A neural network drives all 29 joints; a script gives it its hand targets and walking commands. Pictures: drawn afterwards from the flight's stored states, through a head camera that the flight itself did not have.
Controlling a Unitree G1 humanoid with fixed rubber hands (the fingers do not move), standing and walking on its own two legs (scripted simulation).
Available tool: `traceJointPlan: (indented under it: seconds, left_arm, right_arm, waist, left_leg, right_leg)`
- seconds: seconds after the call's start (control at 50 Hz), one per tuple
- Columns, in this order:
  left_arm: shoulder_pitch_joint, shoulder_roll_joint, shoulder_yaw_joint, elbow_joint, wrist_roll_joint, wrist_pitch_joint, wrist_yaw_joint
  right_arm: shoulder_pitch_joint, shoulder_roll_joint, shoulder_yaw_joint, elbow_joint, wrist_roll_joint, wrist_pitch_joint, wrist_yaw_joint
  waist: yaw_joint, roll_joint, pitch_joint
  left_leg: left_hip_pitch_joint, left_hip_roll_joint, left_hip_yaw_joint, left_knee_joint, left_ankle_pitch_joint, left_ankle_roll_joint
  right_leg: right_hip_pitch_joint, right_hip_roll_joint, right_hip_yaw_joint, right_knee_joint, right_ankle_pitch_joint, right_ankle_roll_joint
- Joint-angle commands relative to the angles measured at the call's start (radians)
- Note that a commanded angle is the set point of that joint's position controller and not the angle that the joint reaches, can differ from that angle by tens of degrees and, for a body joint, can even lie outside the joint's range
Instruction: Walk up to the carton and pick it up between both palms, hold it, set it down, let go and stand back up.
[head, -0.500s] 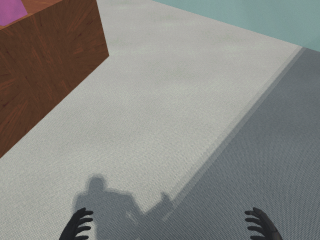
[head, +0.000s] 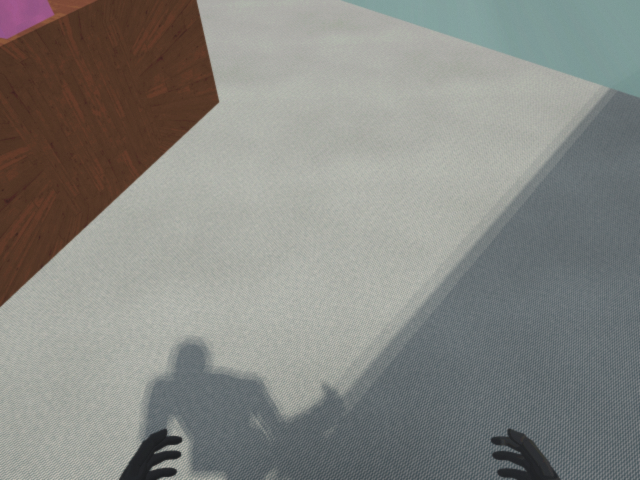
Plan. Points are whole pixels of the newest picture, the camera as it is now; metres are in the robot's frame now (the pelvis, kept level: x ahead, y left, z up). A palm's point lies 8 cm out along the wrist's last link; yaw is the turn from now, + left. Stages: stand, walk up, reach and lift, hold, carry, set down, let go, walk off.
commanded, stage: stand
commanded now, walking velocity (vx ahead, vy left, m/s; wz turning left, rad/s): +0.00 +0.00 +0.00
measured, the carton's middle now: out of the picture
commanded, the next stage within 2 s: walk up in 0.38 s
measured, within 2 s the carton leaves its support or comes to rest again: neither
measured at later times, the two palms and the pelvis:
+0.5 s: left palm out of the picture +0.12 +0.26 -0.09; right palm out of the picture +0.13 -0.25 -0.08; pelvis +0.00 +0.00 +0.00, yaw +0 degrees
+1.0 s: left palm out of the picture +0.02 +0.42 -0.13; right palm (423, 364) +0.28 -0.13 -0.07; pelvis +0.09 +0.12 -0.02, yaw +17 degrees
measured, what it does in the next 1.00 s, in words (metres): steps to the left, turning left: left foot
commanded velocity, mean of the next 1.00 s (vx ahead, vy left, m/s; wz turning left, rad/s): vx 0.00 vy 0.00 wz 0.00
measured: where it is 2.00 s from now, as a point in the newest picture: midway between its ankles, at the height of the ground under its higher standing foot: (203, 360)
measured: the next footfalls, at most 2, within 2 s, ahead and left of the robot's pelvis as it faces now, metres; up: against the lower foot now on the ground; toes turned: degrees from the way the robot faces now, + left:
left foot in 1.00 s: +0.17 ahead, +0.29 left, +0.00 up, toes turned +27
right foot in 1.52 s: +0.58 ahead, +0.29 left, +0.00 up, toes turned +35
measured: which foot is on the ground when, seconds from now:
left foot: down 0.00-0.62, up 0.64-0.98, down 1.00-1.00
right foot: down 0.00-1.00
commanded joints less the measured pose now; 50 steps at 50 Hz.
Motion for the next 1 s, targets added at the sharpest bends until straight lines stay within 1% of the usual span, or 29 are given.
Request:
traceJointPlan:
  seconds: [0.0, 0.02, 0.06, 0.08, 0.14, 0.22, 0.24, 0.3, 0.42, 0.46, 0.54, 0.56, 0.58, 0.6, 0.62, 0.64, 0.66, 0.68, 0.72, 0.74, 0.8, 0.82, 0.86, 0.88, 0.9, 0.92, 0.94, 0.96, 0.98]
  left_arm:
    - [-0.015, 0.117, 0.033, -0.080, -0.003, -0.019, 0.006]
    - [-0.013, 0.116, 0.033, -0.078, -0.004, -0.018, 0.006]
    - [-0.008, 0.124, 0.033, -0.076, -0.003, -0.018, 0.007]
    - [-0.010, 0.126, 0.034, -0.079, -0.002, -0.018, 0.007]
    - [-0.022, 0.121, 0.033, -0.083, -0.005, -0.017, 0.008]
    - [-0.012, 0.125, 0.032, -0.079, -0.002, -0.018, 0.008]
    - [-0.018, 0.129, 0.032, -0.081, -0.002, -0.018, 0.007]
    - [-0.017, 0.120, 0.032, -0.075, -0.003, -0.018, 0.007]
    - [-0.012, 0.121, 0.028, -0.071, -0.007, -0.017, 0.008]
    - [-0.008, 0.128, 0.030, -0.068, -0.005, -0.016, 0.008]
    - [-0.003, 0.129, 0.032, -0.065, -0.006, -0.015, 0.009]
    - [0.036, 0.209, 0.096, -0.060, 0.058, -0.030, 0.001]
    - [0.135, 0.257, 0.115, -0.031, 0.061, -0.040, 0.006]
    - [0.166, 0.287, 0.118, -0.005, 0.072, -0.048, 0.017]
    - [0.125, 0.282, 0.111, 0.011, 0.078, -0.057, 0.029]
    - [0.085, 0.266, 0.107, 0.017, 0.079, -0.070, 0.034]
    - [0.074, 0.248, 0.100, 0.029, 0.079, -0.085, 0.035]
    - [0.049, 0.240, 0.094, 0.037, 0.078, -0.095, 0.036]
    - [-0.010, 0.248, 0.092, 0.043, 0.069, -0.102, 0.034]
    - [-0.040, 0.262, 0.095, 0.050, 0.063, -0.103, 0.030]
    - [-0.093, 0.274, 0.094, 0.055, 0.046, -0.100, 0.009]
    - [-0.090, 0.271, 0.094, 0.058, 0.045, -0.098, 0.002]
    - [-0.059, 0.278, 0.097, 0.069, 0.046, -0.091, -0.008]
    - [-0.036, 0.281, 0.099, 0.072, 0.046, -0.086, -0.010]
    - [-0.032, 0.290, 0.101, 0.072, 0.051, -0.079, -0.009]
    - [-0.033, 0.290, 0.099, 0.071, 0.054, -0.073, -0.007]
    - [-0.036, 0.279, 0.092, 0.070, 0.061, -0.063, -0.007]
    - [-0.018, 0.236, 0.075, 0.068, 0.070, -0.053, -0.010]
    - [0.006, 0.154, 0.039, 0.030, 0.072, -0.046, -0.029]
  right_arm:
    - [-0.014, -0.124, -0.038, -0.092, 0.006, -0.021, -0.009]
    - [-0.018, -0.121, -0.038, -0.095, 0.007, -0.020, -0.009]
    - [-0.018, -0.123, -0.038, -0.095, 0.006, -0.020, -0.008]
    - [-0.014, -0.123, -0.037, -0.091, 0.006, -0.019, -0.008]
    - [-0.016, -0.122, -0.036, -0.095, 0.009, -0.018, -0.008]
    - [-0.021, -0.123, -0.035, -0.093, 0.008, -0.019, -0.009]
    - [-0.021, -0.121, -0.033, -0.095, 0.008, -0.019, -0.008]
    - [-0.033, -0.132, -0.039, -0.089, 0.007, -0.021, -0.007]
    - [-0.028, -0.127, -0.036, -0.085, 0.009, -0.018, -0.008]
    - [-0.026, -0.127, -0.036, -0.079, 0.009, -0.017, -0.008]
    - [-0.021, -0.130, -0.036, -0.078, 0.009, -0.016, -0.009]
    - [0.033, -0.195, -0.073, -0.063, -0.030, -0.005, 0.032]
    - [-0.058, -0.180, -0.068, -0.094, -0.031, 0.004, 0.050]
    - [-0.124, -0.165, -0.064, -0.121, -0.054, 0.015, 0.063]
    - [-0.129, -0.188, -0.075, -0.130, -0.071, 0.023, 0.072]
    - [-0.101, -0.192, -0.083, -0.130, -0.065, 0.020, 0.082]
    - [-0.087, -0.188, -0.087, -0.121, -0.060, 0.013, 0.090]
    - [-0.071, -0.181, -0.089, -0.107, -0.047, 0.008, 0.097]
    - [-0.034, -0.154, -0.088, -0.070, -0.023, 0.010, 0.115]
    - [-0.016, -0.141, -0.086, -0.058, -0.015, 0.013, 0.122]
    - [-0.011, -0.125, -0.083, -0.043, -0.002, 0.005, 0.127]
    - [-0.018, -0.129, -0.084, -0.033, 0.004, -0.001, 0.125]
    - [-0.012, -0.147, -0.088, -0.027, 0.006, -0.011, 0.112]
    - [-0.008, -0.157, -0.091, -0.021, 0.003, -0.013, 0.103]
    - [0.006, -0.167, -0.096, -0.020, -0.004, -0.014, 0.091]
    - [0.045, -0.176, -0.098, -0.007, -0.009, -0.015, 0.077]
    - [0.134, -0.198, -0.109, 0.016, -0.013, -0.019, 0.058]
    - [0.297, -0.242, -0.131, 0.074, -0.018, -0.026, 0.027]
    - [0.420, -0.315, -0.147, 0.110, -0.033, -0.041, 0.000]
  waist:
    - [0.002, 0.019, -0.038]
    - [0.002, 0.004, -0.027]
    - [0.001, 0.020, -0.047]
    - [0.000, 0.006, -0.046]
    - [-0.004, -0.001, -0.044]
    - [0.000, 0.012, -0.059]
    - [-0.003, -0.001, -0.068]
    - [0.001, 0.014, -0.088]
    - [-0.003, 0.002, -0.053]
    - [-0.001, 0.014, -0.049]
    - [-0.002, -0.003, -0.022]
    - [0.037, -0.093, -0.050]
    - [0.121, -0.205, -0.004]
    - [0.146, -0.247, 0.026]
    - [0.118, -0.144, 0.055]
    - [0.095, -0.094, 0.077]
    - [0.092, -0.058, 0.081]
    - [0.079, -0.037, 0.078]
    - [0.061, -0.047, 0.072]
    - [0.045, -0.083, 0.066]
    - [0.023, -0.193, 0.090]
    - [0.026, -0.197, 0.090]
    - [0.029, -0.200, 0.083]
    - [0.031, -0.180, 0.079]
    - [0.020, -0.169, 0.091]
    - [-0.003, -0.137, 0.090]
    - [-0.056, -0.058, 0.046]
    - [-0.134, 0.093, -0.045]
    - [-0.172, 0.303, -0.059]
  left_leg:
    - [-0.005, 0.079, -0.079, -0.103, 0.162, 0.031]
    - [-0.003, 0.078, -0.080, -0.102, 0.162, 0.032]
    - [0.011, 0.078, -0.078, -0.103, 0.165, 0.031]
    - [0.013, 0.078, -0.079, -0.101, 0.162, 0.031]
    - [0.001, 0.078, -0.077, -0.109, 0.154, 0.032]
    - [0.009, 0.078, -0.081, -0.106, 0.153, 0.033]
    - [0.009, 0.078, -0.079, -0.107, 0.150, 0.033]
    - [0.023, 0.080, -0.083, -0.108, 0.156, 0.034]
    - [0.015, 0.080, -0.084, -0.108, 0.179, 0.037]
    - [0.012, 0.076, -0.085, -0.113, 0.160, 0.033]
    - [-0.005, 0.073, -0.084, -0.123, 0.125, 0.032]
    - [-0.329, 0.051, -0.190, -0.053, -0.349, 0.085]
    - [-0.598, 0.015, -0.051, 0.097, -0.323, 0.035]
    - [-0.636, 0.062, 0.019, 0.403, -0.192, 0.007]
    - [-0.621, 0.126, -0.033, 0.461, -0.169, -0.005]
    - [-0.589, 0.150, -0.033, 0.454, -0.145, -0.006]
    - [-0.558, 0.162, -0.039, 0.432, -0.116, -0.005]
    - [-0.510, 0.173, -0.045, 0.420, -0.082, -0.001]
    - [-0.452, 0.154, -0.009, 0.414, -0.003, -0.003]
    - [-0.416, 0.153, 0.013, 0.402, 0.035, -0.005]
    - [-0.264, 0.168, 0.072, 0.271, 0.122, 0.007]
    - [-0.200, 0.161, 0.099, 0.225, 0.142, 0.016]
    - [-0.141, 0.151, 0.135, 0.153, 0.137, 0.031]
    - [-0.117, 0.140, 0.153, 0.135, 0.116, 0.040]
    - [-0.084, 0.138, 0.160, 0.118, 0.080, 0.051]
    - [-0.038, 0.125, 0.172, 0.092, 0.064, 0.060]
    - [0.076, 0.098, 0.175, 0.055, 0.023, 0.071]
    - [0.246, 0.035, 0.170, 0.035, -0.077, 0.088]
    - [0.357, 0.076, -0.035, -0.057, -0.226, 0.118]
  right_leg:
    - [0.026, -0.079, 0.085, -0.090, 0.158, -0.031]
    - [0.018, -0.079, 0.084, -0.093, 0.158, -0.029]
    - [0.027, -0.081, 0.083, -0.093, 0.156, -0.028]
    - [0.028, -0.081, 0.082, -0.097, 0.146, -0.028]
    - [0.025, -0.079, 0.079, -0.100, 0.141, -0.028]
    - [0.036, -0.086, 0.086, -0.103, 0.147, -0.030]
    - [0.037, -0.086, 0.080, -0.100, 0.144, -0.031]
    - [0.047, -0.083, 0.075, -0.097, 0.144, -0.029]
    - [0.037, -0.086, 0.082, -0.104, 0.162, -0.031]
    - [0.034, -0.086, 0.081, -0.106, 0.149, -0.031]
    - [0.026, -0.085, 0.082, -0.116, 0.116, -0.030]
    - [0.288, -0.128, 0.161, -0.101, -0.410, -0.108]
    - [0.449, -0.287, 0.335, -0.281, -0.594, -0.204]
    - [0.377, -0.507, 0.470, -0.420, -0.583, -0.298]
    - [0.292, -0.555, 0.486, -0.433, -0.535, -0.321]
    - [0.265, -0.535, 0.446, -0.425, -0.471, -0.315]
    - [0.244, -0.496, 0.396, -0.418, -0.423, -0.294]
    - [0.214, -0.457, 0.305, -0.414, -0.385, -0.262]
    - [0.178, -0.377, 0.137, -0.432, -0.336, -0.214]
    - [0.159, -0.356, 0.071, -0.444, -0.329, -0.203]
    - [0.051, -0.280, -0.117, -0.446, -0.302, -0.165]
    - [0.022, -0.253, -0.158, -0.433, -0.288, -0.157]
    - [0.032, -0.246, -0.181, -0.382, -0.285, -0.160]
    - [0.031, -0.253, -0.179, -0.357, -0.307, -0.165]
    - [0.016, -0.280, -0.167, -0.318, -0.331, -0.175]
    - [0.008, -0.288, -0.174, -0.258, -0.318, -0.179]
    - [-0.013, -0.268, -0.218, -0.077, -0.240, -0.171]
    - [-0.051, -0.201, -0.276, 0.254, -0.092, -0.149]
    - [-0.209, -0.118, -0.223, 0.595, -0.254, -0.105]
